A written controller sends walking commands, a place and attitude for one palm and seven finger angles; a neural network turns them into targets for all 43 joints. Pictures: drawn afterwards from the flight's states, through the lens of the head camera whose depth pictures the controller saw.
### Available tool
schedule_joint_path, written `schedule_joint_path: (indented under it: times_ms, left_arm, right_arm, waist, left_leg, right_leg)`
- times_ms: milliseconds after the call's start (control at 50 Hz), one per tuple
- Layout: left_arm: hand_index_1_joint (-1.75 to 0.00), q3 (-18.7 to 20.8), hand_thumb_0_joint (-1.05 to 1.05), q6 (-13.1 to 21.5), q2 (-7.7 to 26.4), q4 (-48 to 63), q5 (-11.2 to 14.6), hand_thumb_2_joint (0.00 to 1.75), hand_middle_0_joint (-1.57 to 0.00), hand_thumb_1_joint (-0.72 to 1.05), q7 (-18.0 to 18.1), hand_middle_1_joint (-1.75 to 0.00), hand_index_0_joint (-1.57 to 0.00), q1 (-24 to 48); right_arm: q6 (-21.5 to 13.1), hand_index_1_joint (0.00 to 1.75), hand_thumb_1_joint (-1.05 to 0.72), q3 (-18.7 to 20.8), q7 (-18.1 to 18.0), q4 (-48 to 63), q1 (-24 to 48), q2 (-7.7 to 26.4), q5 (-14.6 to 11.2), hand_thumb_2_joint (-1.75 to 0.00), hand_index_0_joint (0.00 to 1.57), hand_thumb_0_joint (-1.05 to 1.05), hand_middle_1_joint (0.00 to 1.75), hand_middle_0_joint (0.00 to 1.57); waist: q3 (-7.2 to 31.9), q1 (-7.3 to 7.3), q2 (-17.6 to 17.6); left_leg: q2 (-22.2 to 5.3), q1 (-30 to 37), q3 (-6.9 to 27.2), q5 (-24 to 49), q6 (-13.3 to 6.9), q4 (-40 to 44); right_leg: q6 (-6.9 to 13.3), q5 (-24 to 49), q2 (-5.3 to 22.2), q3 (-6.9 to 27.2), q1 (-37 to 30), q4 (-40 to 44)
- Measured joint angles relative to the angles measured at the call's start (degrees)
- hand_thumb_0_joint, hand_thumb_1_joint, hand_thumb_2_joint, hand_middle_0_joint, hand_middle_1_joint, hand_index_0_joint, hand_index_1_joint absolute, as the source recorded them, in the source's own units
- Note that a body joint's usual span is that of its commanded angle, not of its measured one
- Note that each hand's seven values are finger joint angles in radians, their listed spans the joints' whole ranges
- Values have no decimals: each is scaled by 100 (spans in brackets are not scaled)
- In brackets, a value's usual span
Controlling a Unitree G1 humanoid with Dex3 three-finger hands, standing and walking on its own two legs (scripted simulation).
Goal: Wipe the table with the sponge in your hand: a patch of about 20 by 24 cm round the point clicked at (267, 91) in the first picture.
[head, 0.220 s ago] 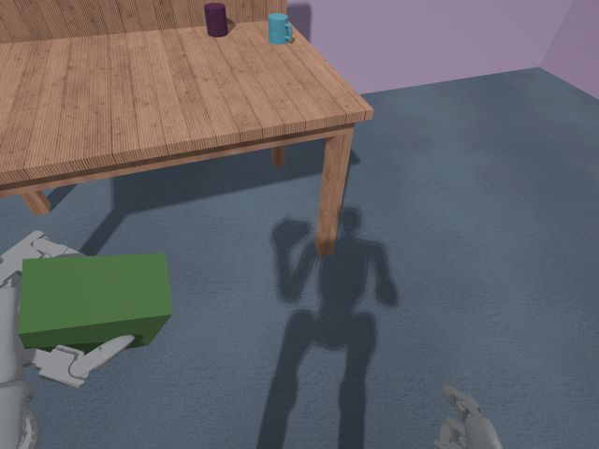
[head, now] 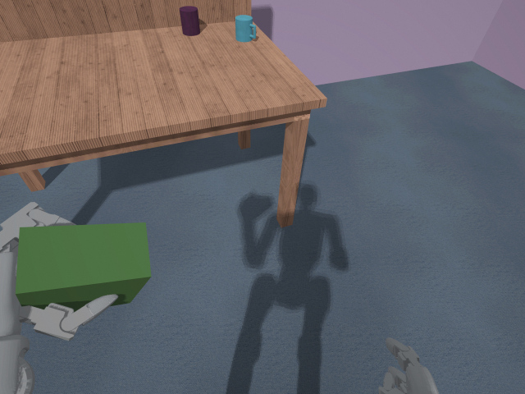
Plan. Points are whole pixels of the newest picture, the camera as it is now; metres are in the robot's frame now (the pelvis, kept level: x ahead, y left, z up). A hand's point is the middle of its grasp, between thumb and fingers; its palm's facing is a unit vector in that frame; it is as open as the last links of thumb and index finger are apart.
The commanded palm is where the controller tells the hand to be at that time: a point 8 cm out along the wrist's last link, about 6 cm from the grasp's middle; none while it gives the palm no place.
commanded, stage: stand and wait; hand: left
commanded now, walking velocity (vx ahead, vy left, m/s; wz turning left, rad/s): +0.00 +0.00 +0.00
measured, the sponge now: (102, 270) +0.22 +0.21 +0.14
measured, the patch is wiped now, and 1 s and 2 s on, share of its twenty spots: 0.00 0.00 0.00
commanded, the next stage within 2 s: look at it before walking up in 0.04 s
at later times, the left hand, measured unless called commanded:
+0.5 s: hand (82, 259) +0.23 +0.23 +0.16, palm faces +0.41 -0.84 -0.36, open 10.0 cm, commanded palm +0.18 +0.26 +0.18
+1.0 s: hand (179, 172) +0.38 +0.15 +0.16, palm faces +0.26 -0.88 -0.40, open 10.0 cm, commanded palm +0.33 +0.20 +0.18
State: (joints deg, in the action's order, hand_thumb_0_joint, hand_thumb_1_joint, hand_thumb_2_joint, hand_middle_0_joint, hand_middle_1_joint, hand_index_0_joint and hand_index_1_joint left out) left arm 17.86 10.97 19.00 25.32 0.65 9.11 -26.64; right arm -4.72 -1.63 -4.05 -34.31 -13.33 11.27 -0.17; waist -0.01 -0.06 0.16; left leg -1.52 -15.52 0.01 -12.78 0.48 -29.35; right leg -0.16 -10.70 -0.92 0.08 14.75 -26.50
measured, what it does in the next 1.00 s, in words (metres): walks ahead: left foot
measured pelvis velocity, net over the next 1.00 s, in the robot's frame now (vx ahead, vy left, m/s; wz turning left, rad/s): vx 0.12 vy -0.05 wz -0.20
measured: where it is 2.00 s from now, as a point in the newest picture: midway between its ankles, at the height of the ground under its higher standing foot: (321, 390)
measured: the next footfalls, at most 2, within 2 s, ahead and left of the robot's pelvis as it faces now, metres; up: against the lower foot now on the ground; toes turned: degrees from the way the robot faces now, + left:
left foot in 0.92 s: +0.20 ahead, +0.09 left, +0.00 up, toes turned -1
right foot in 1.20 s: +0.24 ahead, -0.21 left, +0.00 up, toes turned -24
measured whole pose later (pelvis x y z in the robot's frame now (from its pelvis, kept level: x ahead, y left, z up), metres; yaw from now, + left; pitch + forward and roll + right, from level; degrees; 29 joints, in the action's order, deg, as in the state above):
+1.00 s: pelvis +0.12 -0.05 -0.01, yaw -12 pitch -1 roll +2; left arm 21.0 12.9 21.3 25.4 1.1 9.7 -25.8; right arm -3.7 -0.3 -4.6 -34.1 -13.3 11.7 0.2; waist -0.3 -0.3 -2.6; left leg -4.6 -15.8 -10.3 -16.2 0.9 -33.3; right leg 1.8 -27.9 -1.7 0.1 18.2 -52.5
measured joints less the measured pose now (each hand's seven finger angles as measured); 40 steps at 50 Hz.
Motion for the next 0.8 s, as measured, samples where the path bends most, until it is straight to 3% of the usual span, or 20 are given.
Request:
schedule_joint_path:
  times_ms: [380, 480, 560, 620, 680, 720, 760, 800]
  left_arm:
    - [-132, 10, -1, -25, -4, -12, 6, 97, -77, -48, 14, -131, -77, -57]
    - [-132, 56, -1, -46, -54, -52, -38, 97, -77, -48, 70, -132, -77, -17]
    - [-132, 157, -1, -48, 9, -153, -66, 97, -77, -48, 81, -132, -77, 49]
    - [-132, 93, -1, -67, 12, -173, -104, 97, -77, -48, 48, -132, -77, 165]
    - [-132, -89, -1, -14, -83, -144, -96, 97, -77, -48, 1, -132, -77, 318]
    - [-132, -111, -1, 65, -122, -51, -95, 97, -77, -48, -30, -132, -77, 259]
    - [-132, -29, -1, 171, -44, 77, -88, 97, -78, -48, -40, -132, -77, 97]
    - [-132, 94, -1, 251, 82, 201, -68, 97, -78, -48, -30, -132, -77, -53]
  right_arm:
    - [22, 30, -90, 9, 0, -44, -19, 27, 20, -90, 20, 1, 30, 20]
    - [40, 30, -90, 13, -78, 10, -83, 15, 41, -90, 20, 1, 30, 20]
    - [-6, 30, -90, -12, -73, -10, -115, -97, 71, -90, 20, 1, 30, 20]
    - [-15, 30, -90, -19, -13, -17, -166, -85, 70, -90, 20, 1, 30, 20]
    - [44, 30, -90, 19, 60, -221, -150, -5, 42, -90, 20, 1, 30, 20]
    - [108, 30, -90, 29, 87, -310, -124, 56, 38, -90, 20, 1, 30, 20]
    - [171, 30, -90, 43, 86, -302, -121, 79, 41, -90, 20, 1, 30, 20]
    - [208, 30, -90, 64, 72, -217, -152, 88, 42, -90, 20, 1, 30, 20]
  waist:
    - [40, 41, 24]
    - [165, 49, 36]
    - [171, 43, 31]
    - [147, 18, 153]
    - [110, 10, 106]
    - [67, -27, 59]
    - [42, -75, -24]
    - [23, -95, -127]
  left_leg:
    - [-48, -19, -91, -65, 7, -73]
    - [-154, -66, -216, -276, -28, -306]
    - [-304, -10, -327, -538, 95, -565]
    - [-483, -115, -303, -1015, 101, -1067]
    - [-319, -656, -124, -1426, 85, -2563]
    - [-257, -942, -136, -1319, 121, -3137]
    - [-265, -1060, -251, -1166, 129, -2985]
    - [-294, -1007, -402, -1034, 104, -2316]
  right_leg:
    - [37, -51, -46, 84, 90, -132]
    - [116, -948, -118, 130, 328, -754]
    - [83, -1377, -76, -241, 363, -1187]
    - [299, -728, -174, -426, 259, -1033]
    - [507, -867, -197, -430, 222, -1090]
    - [516, -836, -209, -374, 62, -821]
    - [499, -717, -206, -282, -86, -518]
    - [513, -662, -190, -174, -202, -307]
